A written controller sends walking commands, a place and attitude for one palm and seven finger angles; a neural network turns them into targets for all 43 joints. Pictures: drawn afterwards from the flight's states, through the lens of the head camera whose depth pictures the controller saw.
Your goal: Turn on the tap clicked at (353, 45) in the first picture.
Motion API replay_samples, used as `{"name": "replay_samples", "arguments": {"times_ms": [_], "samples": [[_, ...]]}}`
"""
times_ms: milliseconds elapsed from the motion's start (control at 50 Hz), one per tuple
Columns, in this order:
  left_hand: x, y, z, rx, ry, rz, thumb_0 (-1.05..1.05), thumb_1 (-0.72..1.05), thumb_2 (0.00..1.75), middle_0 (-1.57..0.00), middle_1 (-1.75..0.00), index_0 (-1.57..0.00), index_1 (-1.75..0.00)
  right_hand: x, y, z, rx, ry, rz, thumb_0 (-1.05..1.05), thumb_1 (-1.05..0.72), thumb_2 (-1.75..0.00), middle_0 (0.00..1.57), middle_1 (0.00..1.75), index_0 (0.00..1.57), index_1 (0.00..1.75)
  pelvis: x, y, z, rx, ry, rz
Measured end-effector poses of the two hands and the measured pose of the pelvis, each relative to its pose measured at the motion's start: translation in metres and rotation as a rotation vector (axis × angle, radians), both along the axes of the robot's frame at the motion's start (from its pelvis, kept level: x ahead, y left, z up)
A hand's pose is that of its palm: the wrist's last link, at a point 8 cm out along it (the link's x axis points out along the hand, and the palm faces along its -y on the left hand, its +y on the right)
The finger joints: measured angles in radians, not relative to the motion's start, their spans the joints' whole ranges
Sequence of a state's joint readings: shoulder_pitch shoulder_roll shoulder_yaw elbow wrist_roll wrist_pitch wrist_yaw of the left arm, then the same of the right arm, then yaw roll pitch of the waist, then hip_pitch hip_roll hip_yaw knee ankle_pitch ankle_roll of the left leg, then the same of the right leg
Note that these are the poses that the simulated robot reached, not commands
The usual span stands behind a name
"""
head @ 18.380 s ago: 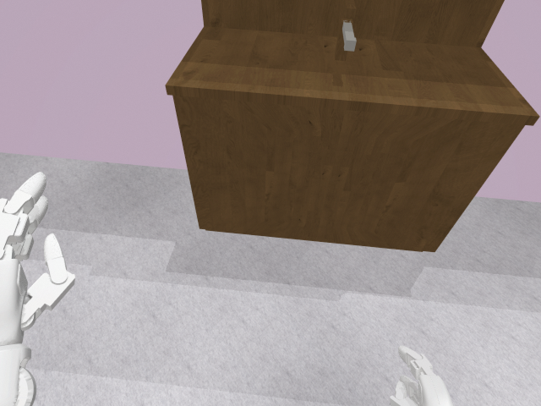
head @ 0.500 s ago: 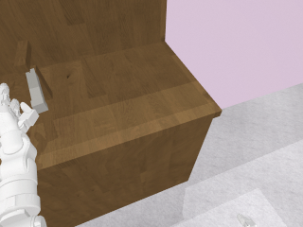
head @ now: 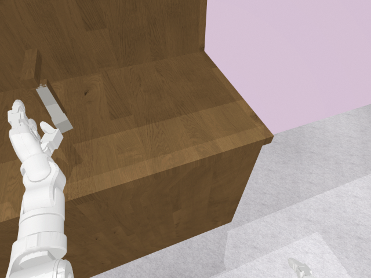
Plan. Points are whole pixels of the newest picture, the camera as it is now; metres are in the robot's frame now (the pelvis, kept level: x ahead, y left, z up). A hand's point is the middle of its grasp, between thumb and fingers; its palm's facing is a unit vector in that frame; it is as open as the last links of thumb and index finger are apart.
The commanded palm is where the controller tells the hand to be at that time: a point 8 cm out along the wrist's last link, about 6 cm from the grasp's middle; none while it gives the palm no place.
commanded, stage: push the lever round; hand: left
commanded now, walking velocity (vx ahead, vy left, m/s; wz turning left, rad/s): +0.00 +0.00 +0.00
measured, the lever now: (62, 123) +0.39 +0.29 +0.13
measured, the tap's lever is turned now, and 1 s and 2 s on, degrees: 18 42 73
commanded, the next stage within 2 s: none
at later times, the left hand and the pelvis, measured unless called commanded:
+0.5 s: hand (82, 122) +0.41 +0.26 +0.12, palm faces +0.72 -0.69 -0.06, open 7.7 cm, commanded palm +0.35 +0.28 +0.12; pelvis +0.00 +0.01 +0.00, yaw +0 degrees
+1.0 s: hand (94, 117) +0.42 +0.23 +0.12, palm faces +0.80 -0.60 -0.05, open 7.7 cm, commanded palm +0.37 +0.25 +0.12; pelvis -0.01 +0.00 +0.00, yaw +0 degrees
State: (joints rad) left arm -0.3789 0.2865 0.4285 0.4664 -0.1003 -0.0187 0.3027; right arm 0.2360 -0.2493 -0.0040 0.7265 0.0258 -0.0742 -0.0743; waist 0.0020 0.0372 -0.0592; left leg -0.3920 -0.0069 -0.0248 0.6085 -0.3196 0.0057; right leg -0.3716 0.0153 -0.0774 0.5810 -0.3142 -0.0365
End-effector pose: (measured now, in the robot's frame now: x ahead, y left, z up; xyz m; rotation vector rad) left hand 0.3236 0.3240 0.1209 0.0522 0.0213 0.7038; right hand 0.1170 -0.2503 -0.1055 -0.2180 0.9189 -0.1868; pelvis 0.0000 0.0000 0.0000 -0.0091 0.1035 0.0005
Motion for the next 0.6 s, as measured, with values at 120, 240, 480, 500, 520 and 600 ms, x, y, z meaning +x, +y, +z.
{"name": "replay_samples", "arguments": {"times_ms": [120,240,480,500,520,600], "samples": [[0.006,-0.013,0.000,-0.008,-0.004,0.018,0.01,0.93,0.90,-0.15,-0.15,-0.15,-0.15,0.002,0.007,-0.001,0.009,0.000,0.007,0.01,-0.90,-0.90,0.20,0.30,0.20,0.30,-0.001,0.003,0.000,0.000,-0.001,0.001],[0.012,-0.025,0.001,-0.010,0.007,0.046,0.01,0.93,0.90,-0.15,-0.15,-0.15,-0.15,0.004,0.012,-0.002,0.019,0.001,0.014,0.01,-0.90,-0.90,0.20,0.30,0.20,0.30,-0.002,0.005,-0.001,0.000,-0.001,0.002],[0.028,-0.045,0.001,-0.017,0.026,0.105,0.01,0.93,0.90,-0.15,-0.15,-0.15,-0.15,-0.003,0.013,-0.005,0.021,0.028,0.011,0.01,-0.90,-0.90,0.20,0.30,0.20,0.30,-0.004,0.006,-0.002,0.000,0.010,0.000],[0.029,-0.047,0.002,-0.019,0.023,0.109,0.01,0.93,0.90,-0.15,-0.15,-0.15,-0.15,-0.005,0.013,-0.005,0.022,0.032,0.011,0.01,-0.90,-0.90,0.20,0.30,0.20,0.30,-0.004,0.006,-0.002,0.000,0.011,-0.001],[0.029,-0.049,0.002,-0.021,0.023,0.113,0.01,0.93,0.90,-0.15,-0.15,-0.15,-0.15,-0.006,0.013,-0.005,0.022,0.036,0.010,0.01,-0.90,-0.90,0.20,0.30,0.20,0.30,-0.004,0.006,-0.002,0.000,0.011,-0.001],[0.031,-0.055,0.001,-0.030,0.028,0.133,0.01,0.93,0.90,-0.15,-0.15,-0.15,-0.15,-0.012,0.010,-0.007,0.023,0.053,0.005,0.01,-0.90,-0.90,0.20,0.30,0.20,0.30,-0.005,0.005,-0.002,0.001,0.012,-0.002]]}}
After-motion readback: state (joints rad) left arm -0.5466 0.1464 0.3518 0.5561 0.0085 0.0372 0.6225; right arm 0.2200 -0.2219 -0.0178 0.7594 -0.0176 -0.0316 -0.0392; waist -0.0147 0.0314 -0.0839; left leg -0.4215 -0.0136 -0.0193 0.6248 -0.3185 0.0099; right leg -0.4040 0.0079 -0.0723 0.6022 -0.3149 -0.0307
